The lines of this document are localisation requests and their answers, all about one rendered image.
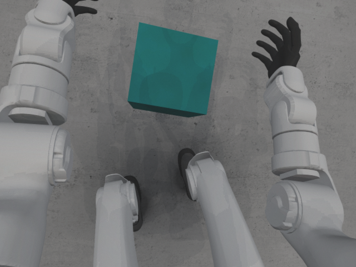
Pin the left robot thigh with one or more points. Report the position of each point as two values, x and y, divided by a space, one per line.
114 240

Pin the left robot shin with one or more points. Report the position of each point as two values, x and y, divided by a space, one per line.
110 178

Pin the right robot forearm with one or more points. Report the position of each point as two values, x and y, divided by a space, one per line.
292 117

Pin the left robot hand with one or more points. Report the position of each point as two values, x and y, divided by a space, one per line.
80 9

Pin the right robot hand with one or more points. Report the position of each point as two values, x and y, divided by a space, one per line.
288 48

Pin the robot left upper arm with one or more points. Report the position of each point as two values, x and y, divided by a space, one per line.
33 159

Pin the robot right upper arm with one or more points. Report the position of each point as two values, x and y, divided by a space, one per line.
310 217

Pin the carton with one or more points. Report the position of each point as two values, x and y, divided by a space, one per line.
172 71

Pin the left robot forearm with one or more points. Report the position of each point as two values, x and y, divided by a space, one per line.
41 67

